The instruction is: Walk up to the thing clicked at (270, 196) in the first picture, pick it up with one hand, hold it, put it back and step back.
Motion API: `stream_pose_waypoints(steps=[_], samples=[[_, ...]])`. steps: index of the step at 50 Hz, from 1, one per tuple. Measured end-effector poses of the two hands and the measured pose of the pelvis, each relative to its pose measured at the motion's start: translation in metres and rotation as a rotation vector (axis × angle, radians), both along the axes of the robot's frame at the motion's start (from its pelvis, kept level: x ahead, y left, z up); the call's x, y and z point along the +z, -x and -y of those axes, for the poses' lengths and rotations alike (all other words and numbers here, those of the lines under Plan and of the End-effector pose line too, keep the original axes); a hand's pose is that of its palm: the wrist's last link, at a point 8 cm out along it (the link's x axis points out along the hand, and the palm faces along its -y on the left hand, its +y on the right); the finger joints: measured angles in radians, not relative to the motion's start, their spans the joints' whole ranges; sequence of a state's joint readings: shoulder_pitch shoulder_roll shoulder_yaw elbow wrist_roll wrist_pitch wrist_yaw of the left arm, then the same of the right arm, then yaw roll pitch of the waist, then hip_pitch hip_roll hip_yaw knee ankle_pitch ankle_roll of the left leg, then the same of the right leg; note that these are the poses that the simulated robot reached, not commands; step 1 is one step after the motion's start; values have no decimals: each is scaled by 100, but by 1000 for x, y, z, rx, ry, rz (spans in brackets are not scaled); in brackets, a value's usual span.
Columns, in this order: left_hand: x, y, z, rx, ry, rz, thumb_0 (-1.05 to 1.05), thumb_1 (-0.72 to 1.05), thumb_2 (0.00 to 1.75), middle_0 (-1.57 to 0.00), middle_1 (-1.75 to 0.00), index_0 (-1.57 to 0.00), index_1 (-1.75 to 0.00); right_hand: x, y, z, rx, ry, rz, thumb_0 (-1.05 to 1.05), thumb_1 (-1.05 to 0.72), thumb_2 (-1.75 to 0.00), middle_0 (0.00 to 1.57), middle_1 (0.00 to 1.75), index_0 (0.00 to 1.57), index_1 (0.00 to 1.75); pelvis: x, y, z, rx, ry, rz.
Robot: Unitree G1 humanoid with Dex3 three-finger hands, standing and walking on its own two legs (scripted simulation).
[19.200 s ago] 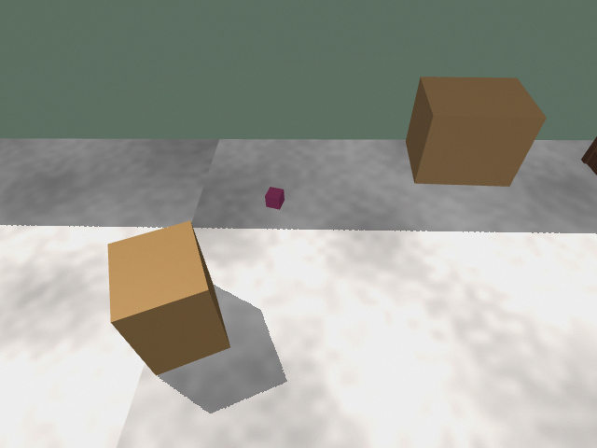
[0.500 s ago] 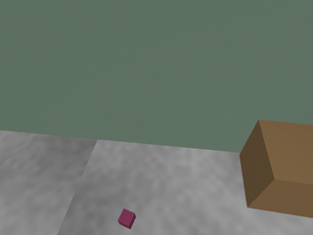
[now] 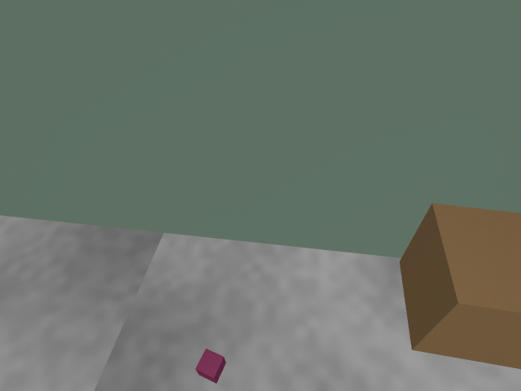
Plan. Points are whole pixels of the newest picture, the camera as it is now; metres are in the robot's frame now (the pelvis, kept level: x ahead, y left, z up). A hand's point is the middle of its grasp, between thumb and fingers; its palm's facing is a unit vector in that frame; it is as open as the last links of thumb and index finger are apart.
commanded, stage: stand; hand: left
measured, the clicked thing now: (211, 365) +0.39 +0.20 -0.75
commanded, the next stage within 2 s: none
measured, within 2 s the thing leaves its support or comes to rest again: neither
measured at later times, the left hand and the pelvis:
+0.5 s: hand out of the picture +0.07 +0.25 -0.15, palm faces -0.02 -0.94 -0.34, open 7.4 cm; pelvis +0.00 -0.01 +0.00, yaw +0 degrees
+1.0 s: hand out of the picture +0.07 +0.25 -0.15, palm faces -0.02 -0.94 -0.34, open 7.4 cm; pelvis +0.00 -0.01 +0.00, yaw +0 degrees
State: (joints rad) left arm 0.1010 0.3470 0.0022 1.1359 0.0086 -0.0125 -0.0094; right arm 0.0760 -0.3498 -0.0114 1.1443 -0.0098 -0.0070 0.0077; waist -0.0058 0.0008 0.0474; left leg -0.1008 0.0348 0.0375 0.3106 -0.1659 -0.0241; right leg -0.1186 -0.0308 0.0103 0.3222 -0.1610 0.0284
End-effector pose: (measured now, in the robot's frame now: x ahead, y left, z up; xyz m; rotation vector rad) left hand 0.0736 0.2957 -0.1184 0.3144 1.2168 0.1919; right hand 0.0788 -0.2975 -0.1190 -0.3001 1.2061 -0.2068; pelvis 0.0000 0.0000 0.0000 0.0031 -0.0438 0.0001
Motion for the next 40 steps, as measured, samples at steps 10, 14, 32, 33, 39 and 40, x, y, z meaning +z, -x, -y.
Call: stream_pose_waypoints(steps=[10, 14, 32, 33, 39, 40], samples=[[2, 5, 2, 0, -5, -7, 0, 91, 90, -20, -30, -21, -30, -4, 10, 2, 1, -7, -25, 0, -90, -90, 20, 30, 20, 30, 0, 1, 3, 5, 0, -1], [2, 7, 2, 3, -7, -10, 0, 91, 90, -20, -30, -21, -30, -5, 13, 3, -2, -10, -34, 0, -90, -90, 20, 30, 20, 30, 0, 2, 4, 6, 0, 1], [0, 10, 5, 4, -3, -12, 0, 91, 90, -20, -30, -21, -30, -4, 19, 7, 0, -1, -49, 0, -90, -90, 20, 30, 20, 30, 0, 2, 7, 10, 2, -2], [0, 9, 5, 5, -3, -12, 0, 91, 90, -20, -30, -21, -30, -4, 19, 7, 0, -1, -49, 0, -90, -90, 20, 30, 20, 30, 0, 1, 7, 10, 2, -2], [0, 9, 4, 5, -3, -15, 0, 91, 90, -20, -30, -21, -30, -4, 16, 7, 3, -1, -43, 0, -90, -90, 20, 30, 20, 30, 0, 0, 6, 9, 1, -3], [0, 9, 4, 5, -3, -15, 0, 91, 90, -20, -30, -21, -30, -4, 15, 6, 4, -2, -42, 0, -90, -90, 20, 30, 20, 30, 0, 0, 6, 9, 1, -3]])
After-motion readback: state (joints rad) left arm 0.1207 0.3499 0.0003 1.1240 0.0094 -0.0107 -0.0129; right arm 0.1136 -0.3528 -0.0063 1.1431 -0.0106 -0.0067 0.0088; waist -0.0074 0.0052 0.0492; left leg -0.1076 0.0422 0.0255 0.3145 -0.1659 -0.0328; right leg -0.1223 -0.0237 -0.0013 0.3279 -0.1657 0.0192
